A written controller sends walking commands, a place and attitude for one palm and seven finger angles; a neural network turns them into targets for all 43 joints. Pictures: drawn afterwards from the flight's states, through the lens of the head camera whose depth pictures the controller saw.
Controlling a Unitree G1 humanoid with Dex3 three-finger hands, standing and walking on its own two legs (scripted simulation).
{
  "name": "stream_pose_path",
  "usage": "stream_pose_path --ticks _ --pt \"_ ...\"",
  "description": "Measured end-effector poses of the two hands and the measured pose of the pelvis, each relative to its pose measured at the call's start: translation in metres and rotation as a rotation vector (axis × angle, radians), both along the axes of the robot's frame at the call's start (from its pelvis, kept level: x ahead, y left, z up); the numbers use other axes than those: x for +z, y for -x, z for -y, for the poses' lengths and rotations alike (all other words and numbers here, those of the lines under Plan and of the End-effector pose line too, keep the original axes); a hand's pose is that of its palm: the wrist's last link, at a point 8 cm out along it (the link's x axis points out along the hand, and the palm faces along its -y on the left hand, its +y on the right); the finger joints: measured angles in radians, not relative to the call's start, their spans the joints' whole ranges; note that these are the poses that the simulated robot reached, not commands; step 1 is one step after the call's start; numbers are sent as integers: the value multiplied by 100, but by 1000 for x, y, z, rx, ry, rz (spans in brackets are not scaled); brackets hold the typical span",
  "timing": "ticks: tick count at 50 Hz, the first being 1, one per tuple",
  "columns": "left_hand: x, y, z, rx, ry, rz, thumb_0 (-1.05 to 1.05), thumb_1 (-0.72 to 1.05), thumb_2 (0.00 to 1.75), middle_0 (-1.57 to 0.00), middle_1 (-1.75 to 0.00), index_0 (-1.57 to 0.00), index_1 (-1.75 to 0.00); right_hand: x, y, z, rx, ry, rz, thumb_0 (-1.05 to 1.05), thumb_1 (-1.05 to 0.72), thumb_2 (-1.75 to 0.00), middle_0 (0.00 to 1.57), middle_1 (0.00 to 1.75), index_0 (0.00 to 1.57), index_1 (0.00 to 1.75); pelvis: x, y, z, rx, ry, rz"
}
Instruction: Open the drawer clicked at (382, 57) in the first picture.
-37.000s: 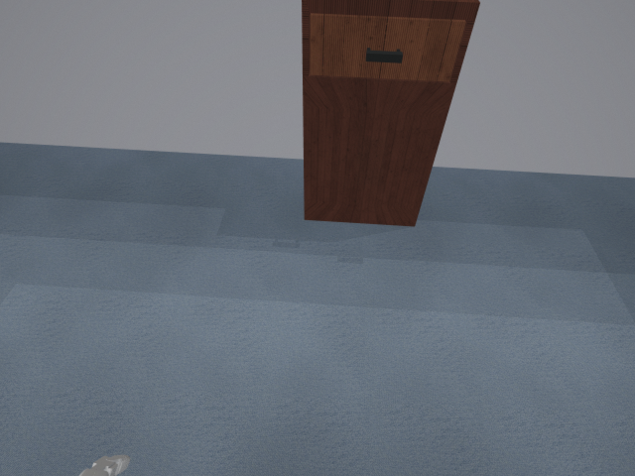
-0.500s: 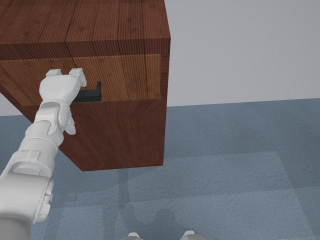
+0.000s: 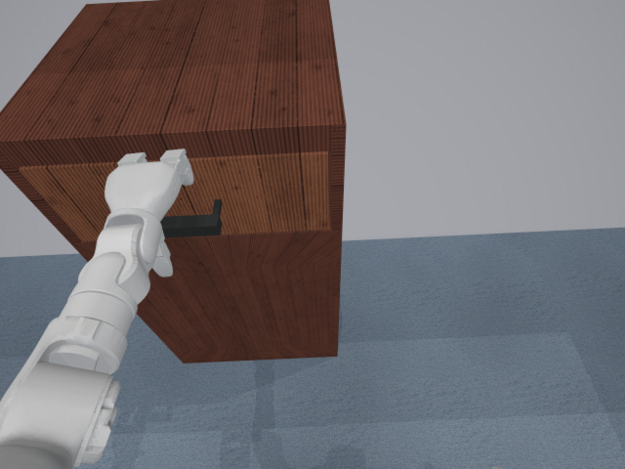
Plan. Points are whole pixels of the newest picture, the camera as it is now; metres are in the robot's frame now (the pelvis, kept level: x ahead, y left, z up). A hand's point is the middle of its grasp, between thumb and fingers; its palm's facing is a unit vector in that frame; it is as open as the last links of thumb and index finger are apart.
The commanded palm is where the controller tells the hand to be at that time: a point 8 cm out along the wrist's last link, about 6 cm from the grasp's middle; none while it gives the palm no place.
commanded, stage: lift the fingers back up to retry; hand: left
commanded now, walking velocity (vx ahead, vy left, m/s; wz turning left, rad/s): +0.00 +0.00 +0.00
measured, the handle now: (187, 216) +0.49 +0.22 +0.01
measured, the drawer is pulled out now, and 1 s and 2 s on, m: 0.00 0.00 0.00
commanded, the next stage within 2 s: re-aim the fingers above the handle in 0.04 s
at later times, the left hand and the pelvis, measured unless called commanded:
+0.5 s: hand (156, 216) +0.44 +0.24 +0.07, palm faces -0.02 -0.03 -1.00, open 13.6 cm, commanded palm +0.42 +0.24 +0.12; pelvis +0.00 -0.01 +0.00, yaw +1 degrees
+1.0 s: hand (154, 216) +0.44 +0.24 +0.07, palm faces +0.01 -0.01 -1.00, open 13.7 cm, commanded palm +0.42 +0.24 +0.13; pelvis -0.01 +0.00 +0.00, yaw +0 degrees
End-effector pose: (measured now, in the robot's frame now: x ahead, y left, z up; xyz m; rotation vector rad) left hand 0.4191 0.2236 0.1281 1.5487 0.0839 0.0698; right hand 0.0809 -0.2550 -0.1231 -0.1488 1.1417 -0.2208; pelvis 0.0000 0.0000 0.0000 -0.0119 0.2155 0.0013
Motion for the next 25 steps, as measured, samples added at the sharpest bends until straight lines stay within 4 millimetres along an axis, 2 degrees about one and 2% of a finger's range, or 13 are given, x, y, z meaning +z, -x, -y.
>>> stream_pose_path --ticks 6,11,18,25 --pt "-9 6 -7 12 2 -76 0 -49 30 -33 -120 -33 -121 6 -16 9 23 21 18 1 -90 -90 20 30 20 30 2 -3 7 4 -4 11" --pt "-18 9 -9 -27 9 -102 0 -49 30 -32 -120 -33 -120 9 -20 19 30 56 11 1 -90 -90 20 30 20 30 1 -3 12 14 -4 6" --pt "-11 4 -8 -63 13 -25 -1 -48 30 -32 -120 -32 -120 4 -12 27 20 72 -28 1 -90 -90 20 30 20 30 -2 -4 13 18 -3 -15" --pt "-7 -2 -11 -16 6 -17 -1 -48 30 -33 -121 -34 -124 -2 5 22 0 45 -71 1 -90 -90 20 30 20 30 -2 -4 13 11 -3 -22"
